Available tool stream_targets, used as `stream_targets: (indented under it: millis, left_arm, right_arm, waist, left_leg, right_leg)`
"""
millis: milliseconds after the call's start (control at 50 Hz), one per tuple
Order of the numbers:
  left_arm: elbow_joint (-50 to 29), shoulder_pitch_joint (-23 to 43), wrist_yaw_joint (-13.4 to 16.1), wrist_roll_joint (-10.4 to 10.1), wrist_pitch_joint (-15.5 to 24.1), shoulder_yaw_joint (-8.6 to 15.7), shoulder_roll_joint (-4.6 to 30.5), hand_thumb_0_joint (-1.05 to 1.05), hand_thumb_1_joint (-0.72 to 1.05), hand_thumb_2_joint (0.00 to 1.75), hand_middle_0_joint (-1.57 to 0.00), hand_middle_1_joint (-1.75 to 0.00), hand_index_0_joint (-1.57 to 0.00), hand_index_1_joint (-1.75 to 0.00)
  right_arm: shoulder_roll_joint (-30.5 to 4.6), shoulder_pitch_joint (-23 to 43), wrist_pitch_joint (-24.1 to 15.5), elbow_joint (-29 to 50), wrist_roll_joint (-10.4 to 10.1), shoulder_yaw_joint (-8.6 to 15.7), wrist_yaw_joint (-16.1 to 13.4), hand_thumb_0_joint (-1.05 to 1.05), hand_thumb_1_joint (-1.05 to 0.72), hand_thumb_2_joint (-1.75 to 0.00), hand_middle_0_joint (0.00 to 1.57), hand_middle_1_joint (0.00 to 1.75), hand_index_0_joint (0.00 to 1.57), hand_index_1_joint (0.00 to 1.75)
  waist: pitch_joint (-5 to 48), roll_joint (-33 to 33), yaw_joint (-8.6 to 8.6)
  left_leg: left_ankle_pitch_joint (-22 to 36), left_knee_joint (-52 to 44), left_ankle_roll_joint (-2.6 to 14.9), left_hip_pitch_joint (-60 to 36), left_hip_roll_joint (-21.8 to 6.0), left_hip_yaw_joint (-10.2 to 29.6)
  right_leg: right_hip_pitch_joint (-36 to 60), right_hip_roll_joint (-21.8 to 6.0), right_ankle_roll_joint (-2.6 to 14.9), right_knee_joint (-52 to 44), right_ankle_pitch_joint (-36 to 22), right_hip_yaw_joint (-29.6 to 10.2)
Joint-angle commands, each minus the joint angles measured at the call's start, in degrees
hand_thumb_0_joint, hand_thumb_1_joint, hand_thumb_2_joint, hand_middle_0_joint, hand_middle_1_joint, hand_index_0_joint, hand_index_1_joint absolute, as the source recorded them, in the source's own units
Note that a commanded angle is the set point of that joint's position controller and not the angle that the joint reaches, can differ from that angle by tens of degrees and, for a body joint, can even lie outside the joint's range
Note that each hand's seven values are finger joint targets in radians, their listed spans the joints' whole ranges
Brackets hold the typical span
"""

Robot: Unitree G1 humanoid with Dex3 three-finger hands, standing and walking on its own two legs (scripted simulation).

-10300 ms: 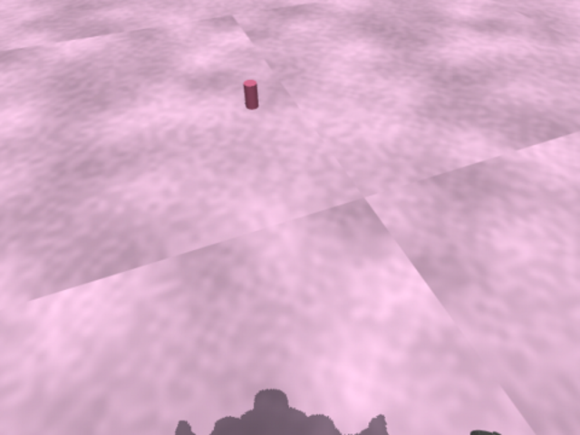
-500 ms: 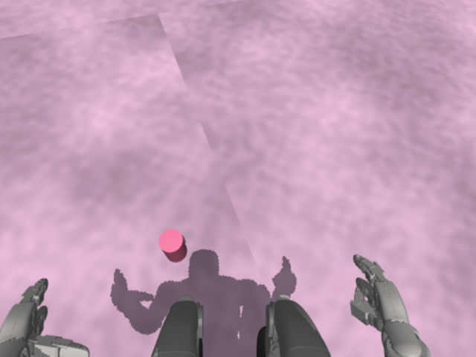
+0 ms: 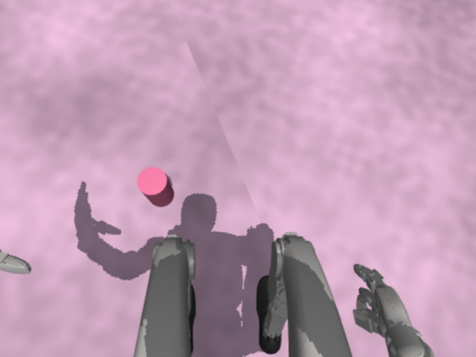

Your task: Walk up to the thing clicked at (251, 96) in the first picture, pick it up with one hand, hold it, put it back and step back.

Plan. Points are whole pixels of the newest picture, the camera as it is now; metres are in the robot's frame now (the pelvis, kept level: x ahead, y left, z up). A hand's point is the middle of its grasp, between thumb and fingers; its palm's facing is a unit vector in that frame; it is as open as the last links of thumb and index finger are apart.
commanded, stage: go down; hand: left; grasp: from the side
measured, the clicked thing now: (157, 188) +0.46 +0.22 -0.43
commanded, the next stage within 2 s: approach in 1.72 s
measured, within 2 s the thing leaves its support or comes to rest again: neither
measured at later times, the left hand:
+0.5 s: hand (10, 202) +0.35 +0.39 -0.09, palm faces +0.19 -0.97 -0.16, open 17.4 cm
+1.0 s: hand (11, 194) +0.36 +0.40 -0.11, palm faces +0.18 -0.98 -0.12, open 17.4 cm
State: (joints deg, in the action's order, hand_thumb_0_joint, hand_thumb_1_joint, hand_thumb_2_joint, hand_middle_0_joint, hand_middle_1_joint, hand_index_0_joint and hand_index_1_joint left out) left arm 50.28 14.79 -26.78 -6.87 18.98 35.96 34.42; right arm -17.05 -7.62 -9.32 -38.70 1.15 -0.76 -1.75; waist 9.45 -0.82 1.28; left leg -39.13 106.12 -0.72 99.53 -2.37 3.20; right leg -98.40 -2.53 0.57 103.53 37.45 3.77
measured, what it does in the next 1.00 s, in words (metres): lowers itself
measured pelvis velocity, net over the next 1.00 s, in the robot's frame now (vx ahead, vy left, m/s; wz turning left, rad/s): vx -0.03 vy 0.01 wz -0.05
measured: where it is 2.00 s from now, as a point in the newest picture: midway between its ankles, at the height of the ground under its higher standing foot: (226, 330)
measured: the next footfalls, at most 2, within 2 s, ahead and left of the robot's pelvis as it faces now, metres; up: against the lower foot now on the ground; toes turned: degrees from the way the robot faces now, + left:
none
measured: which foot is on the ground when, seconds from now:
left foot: down 0.00-1.00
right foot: down 0.00-1.00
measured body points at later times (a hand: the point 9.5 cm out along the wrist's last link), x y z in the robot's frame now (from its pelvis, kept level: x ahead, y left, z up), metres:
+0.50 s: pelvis -0.02 +0.00 -0.07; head +0.18 +0.05 +0.33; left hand +0.33 +0.44 -0.08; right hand +0.13 -0.28 -0.18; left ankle +0.06 +0.13 -0.47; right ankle +0.07 -0.12 -0.47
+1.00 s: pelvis -0.03 +0.01 -0.12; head +0.17 +0.06 +0.28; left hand +0.35 +0.46 -0.10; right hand +0.11 -0.28 -0.22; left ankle +0.06 +0.13 -0.47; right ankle +0.07 -0.12 -0.47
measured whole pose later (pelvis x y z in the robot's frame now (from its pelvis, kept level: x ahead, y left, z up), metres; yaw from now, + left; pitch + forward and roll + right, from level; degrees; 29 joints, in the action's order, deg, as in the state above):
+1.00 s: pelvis -0.03 +0.01 -0.12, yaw -3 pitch +31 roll -6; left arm 61.9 32.3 -37.8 -8.3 21.5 45.6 49.5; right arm -20.7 -7.2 -10.0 -39.2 2.5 -5.1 -1.1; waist 5.8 -1.7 4.7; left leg -39.1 128.0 -0.1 120.3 -1.8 5.9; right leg -117.6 -2.7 0.2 123.3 36.6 4.9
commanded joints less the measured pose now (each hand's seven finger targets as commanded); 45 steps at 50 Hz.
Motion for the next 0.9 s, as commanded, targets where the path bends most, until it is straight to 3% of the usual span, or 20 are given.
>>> stream_targets:
  millis: [0, 20, 80, 120, 140, 160, 200, 220, 260, 280, 300, 380, 440, 480, 520, 600, 760, 780, 820, 880]
  left_arm:
    - [-8.5, 13.6, -1.7, -1.2, 5.6, 5.2, 23.7, 0.00, -0.52, 0.08, -0.07, -0.14, -0.07, -0.13]
    - [-6.9, 14.0, -2.4, -1.4, 5.6, 4.0, 22.3, 0.00, -0.52, 0.07, -0.06, -0.13, -0.07, -0.12]
    - [-7.2, 16.9, -3.4, -1.6, 6.1, 6.3, 26.7, 0.00, -0.55, 0.05, -0.07, -0.12, -0.08, -0.11]
    - [-3.4, 14.6, -4.0, -1.7, 5.5, 6.2, 25.9, 0.00, -0.58, 0.04, -0.08, -0.12, -0.08, -0.11]
    - [-6.6, 15.9, -3.8, -1.8, 5.9, 8.7, 28.9, 0.00, -0.56, 0.04, -0.07, -0.11, -0.08, -0.10]
    - [-5.6, 16.0, -3.8, -1.6, 5.8, 8.8, 30.2, 0.00, -0.56, 0.03, -0.07, -0.11, -0.08, -0.10]
    - [-3.2, 14.5, -4.2, -1.9, 5.5, 8.2, 28.1, 0.00, -0.54, 0.05, -0.07, -0.11, -0.08, -0.10]
    - [-3.3, 14.0, -4.2, -2.0, 5.5, 9.6, 28.8, 0.00, -0.54, 0.05, -0.07, -0.11, -0.07, -0.10]
    - [-2.6, 14.5, -4.7, -2.6, 5.5, 9.5, 28.9, 0.00, -0.53, 0.05, -0.07, -0.10, -0.07, -0.09]
    - [-3.0, 14.2, -4.7, -2.8, 5.6, 10.9, 30.0, 0.00, -0.53, 0.05, -0.06, -0.10, -0.07, -0.09]
    - [-2.3, 14.7, -5.2, -2.9, 5.6, 9.8, 29.1, 0.00, -0.54, 0.04, -0.07, -0.10, -0.07, -0.09]
    - [-2.4, 18.8, -6.7, -3.5, 6.7, 9.8, 29.5, 0.00, -0.55, 0.05, -0.06, -0.09, -0.06, -0.09]
    - [-3.1, 21.2, -7.7, -3.6, 7.5, 11.1, 31.9, 0.00, -0.55, 0.05, -0.06, -0.08, -0.06, -0.08]
    - [-2.5, 23.4, -8.4, -3.4, 7.8, 10.4, 31.6, 0.00, -0.54, 0.06, -0.05, -0.08, -0.05, -0.08]
    - [-2.5, 25.2, -8.5, -3.0, 7.9, 11.6, 34.7, 0.00, -0.54, 0.06, -0.05, -0.08, -0.05, -0.08]
    - [-2.0, 26.3, -9.2, -3.0, 7.6, 12.5, 36.5, 0.00, -0.53, 0.08, -0.05, -0.08, -0.04, -0.08]
    - [0.8, 25.4, -10.0, -3.0, 5.6, 13.0, 37.7, 0.00, -0.53, 0.08, -0.04, -0.08, -0.04, -0.08]
    - [1.0, 25.4, -10.2, -3.1, 5.5, 12.3, 36.3, 0.00, -0.52, 0.08, -0.04, -0.08, -0.04, -0.08]
    - [0.0, 27.3, -10.1, -3.1, 5.8, 13.3, 38.6, 0.00, -0.52, 0.08, -0.04, -0.08, -0.03, -0.08]
    - [1.0, 28.2, -10.5, -3.3, 6.1, 12.6, 37.4, 0.00, -0.53, 0.08, -0.04, -0.08, -0.04, -0.08]
  right_arm:
    - [-11.9, -4.6, -2.5, 4.4, 0.2, 4.2, -1.4, 0.00, -0.90, -0.90, 0.20, 0.30, 0.20, 0.30]
    - [-11.9, -4.7, -2.5, 4.0, 0.1, 4.0, -1.4, 0.00, -0.90, -0.90, 0.20, 0.30, 0.20, 0.30]
    - [-12.9, -5.0, -2.6, 3.5, 0.1, 3.6, -1.4, 0.00, -0.90, -0.90, 0.20, 0.30, 0.20, 0.30]
    - [-13.3, -5.3, -2.6, 3.7, -0.1, 3.1, -1.5, 0.00, -0.91, -0.90, 0.20, 0.30, 0.20, 0.30]
    - [-13.8, -5.7, -2.5, 3.5, 0.0, 3.1, -1.5, 0.00, -0.91, -0.90, 0.20, 0.30, 0.20, 0.30]
    - [-14.0, -5.2, -2.4, 3.6, 0.0, 2.8, -1.6, 0.00, -0.91, -0.90, 0.20, 0.30, 0.20, 0.30]
    - [-13.7, -5.2, -2.1, 3.5, -0.3, 2.4, -1.5, 0.00, -0.91, -0.90, 0.20, 0.30, 0.20, 0.30]
    - [-14.3, -4.9, -2.1, 4.0, -0.2, 2.7, -1.5, 0.00, -0.91, -0.90, 0.20, 0.30, 0.20, 0.30]
    - [-14.1, -5.0, -2.1, 3.6, -0.3, 2.3, -1.4, 0.00, -0.91, -0.90, 0.20, 0.30, 0.20, 0.30]
    - [-14.6, -4.6, -2.1, 4.3, -0.3, 2.4, -1.3, 0.00, -0.91, -0.90, 0.20, 0.30, 0.20, 0.30]
    - [-14.5, -4.2, -2.1, 4.4, -0.3, 2.4, -1.2, 0.00, -0.92, -0.90, 0.20, 0.30, 0.20, 0.30]
    - [-14.8, -5.5, -2.4, 3.1, 0.2, 2.5, -1.1, 0.00, -0.92, -0.91, 0.20, 0.30, 0.20, 0.30]
    - [-15.3, -5.5, -2.7, 2.9, 0.7, 2.3, -1.0, 0.00, -0.92, -0.91, 0.20, 0.30, 0.20, 0.30]
    - [-15.5, -6.2, -2.5, 2.2, 0.9, 2.1, -1.0, 0.00, -0.92, -0.91, 0.20, 0.30, 0.20, 0.30]
    - [-15.8, -5.6, -2.6, 2.5, 1.0, 2.1, -0.9, 0.00, -0.92, -0.91, 0.20, 0.30, 0.20, 0.30]
    - [-16.3, -5.6, -2.3, 2.4, 1.3, 1.7, -1.0, 0.00, -0.92, -0.91, 0.20, 0.30, 0.20, 0.30]
    - [-16.7, -4.8, -2.1, 3.0, 1.2, 0.9, -0.7, 0.00, -0.92, -0.91, 0.20, 0.30, 0.20, 0.30]
    - [-16.6, -6.0, -2.1, 2.1, 1.1, 0.9, -0.7, 0.00, -0.92, -0.91, 0.20, 0.30, 0.20, 0.30]
    - [-16.7, -5.4, -2.1, 3.1, 1.1, 0.8, -0.6, 0.00, -0.92, -0.91, 0.20, 0.30, 0.20, 0.30]
    - [-16.6, -5.2, -2.2, 2.8, 1.2, 0.6, -0.4, 0.00, -0.92, -0.91, 0.20, 0.30, 0.20, 0.30]
  waist:
    - [29.0, 6.8, 0.22]
    - [28.3, 7.7, 0.75]
    - [29.6, 9.6, -0.31]
    - [30.6, 11.4, -0.63]
    - [32.3, 11.5, -1.65]
    - [31.6, 12.6, -1.79]
    - [29.9, 11.8, -1.35]
    - [29.8, 11.3, -1.75]
    - [29.2, 11.3, -1.55]
    - [30.0, 10.9, -1.90]
    - [28.9, 11.1, -1.30]
    - [29.4, 10.0, 0.56]
    - [32.2, 11.4, 0.30]
    - [31.0, 11.9, 1.12]
    - [30.7, 11.7, 0.67]
    - [32.5, 12.5, 0.35]
    - [29.9, 12.7, 0.28]
    - [29.6, 13.2, 0.68]
    - [29.7, 12.1, 1.08]
    - [27.8, 12.2, 1.65]
  left_leg:
    - [4.5, -11.9, 2.28, -15.7, 1.2, -0.4]
    - [3.7, -12.0, 2.12, -16.3, 1.0, 0.0]
    - [1.8, -11.3, 1.94, -15.6, 0.9, 0.4]
    - [3.3, -11.1, 1.67, -16.2, 0.9, 1.0]
    - [5.6, -10.7, 1.53, -17.4, 1.0, 1.3]
    - [5.3, -10.8, 1.49, -17.3, 0.9, 1.5]
    - [5.6, -10.6, 1.46, -15.8, 0.9, 2.0]
    - [6.4, -10.0, 1.48, -15.2, 0.9, 1.9]
    - [7.1, -8.6, 1.56, -13.7, 1.0, 1.6]
    - [8.6, -8.2, 1.54, -14.1, 0.9, 1.8]
    - [7.9, -7.7, 1.58, -12.7, 0.9, 1.7]
    - [9.4, -4.0, 1.95, -11.1, 0.8, 1.1]
    - [11.7, -1.7, 1.93, -11.5, 0.9, 0.4]
    - [9.4, -1.7, 1.84, -10.6, 0.8, 0.8]
    - [6.0, -1.3, 2.05, -8.7, 0.8, 0.5]
    - [6.4, -0.1, 2.03, -8.5, 0.9, 0.2]
    - [5.7, 1.6, 2.07, -5.8, 1.0, 0.6]
    - [6.3, 1.6, 1.88, -6.3, 1.0, 1.0]
    - [5.2, 2.6, 2.20, -4.3, 1.1, 0.7]
    - [2.9, 3.0, 2.31, -3.2, 1.0, 0.9]
  right_leg:
    - [14.8, 2.0, 1.08, -12.5, -2.4, -4.3]
    - [12.9, 2.0, 1.20, -11.8, -1.9, -3.9]
    - [10.3, 2.1, 1.29, -9.6, -0.7, -2.9]
    - [9.4, 2.2, 1.65, -7.4, -2.3, -1.6]
    - [9.1, 2.2, 1.81, -5.9, -4.5, -0.8]
    - [7.9, 2.3, 1.90, -5.0, -4.4, -0.4]
    - [6.6, 2.3, 1.95, -3.8, -4.7, 0.3]
    - [6.4, 2.2, 1.92, -3.2, -5.4, 0.4]
    - [5.5, 2.3, 2.03, -2.5, -5.6, 0.5]
    - [5.6, 2.3, 2.00, -1.7, -6.7, 0.6]
    - [4.6, 2.3, 2.02, -1.3, -6.2, 0.6]
    - [3.9, 2.3, 1.85, -0.1, -7.3, 0.5]
    - [4.1, 2.2, 1.93, 1.5, -8.8, 0.2]
    - [2.4, 2.2, 1.95, 2.3, -7.3, 0.5]
    - [2.0, 2.2, 1.83, 2.5, -4.9, 0.5]
    - [2.0, 2.2, 1.79, 3.8, -5.4, 0.5]
    - [-1.3, 2.2, 1.83, 6.1, -4.8, 1.4]
    - [-2.5, 2.2, 1.97, 6.9, -5.3, 1.7]
    - [-1.7, 2.2, 1.77, 6.6, -4.2, 1.6]
    - [-3.4, 2.2, 1.73, 7.2, -2.7, 1.8]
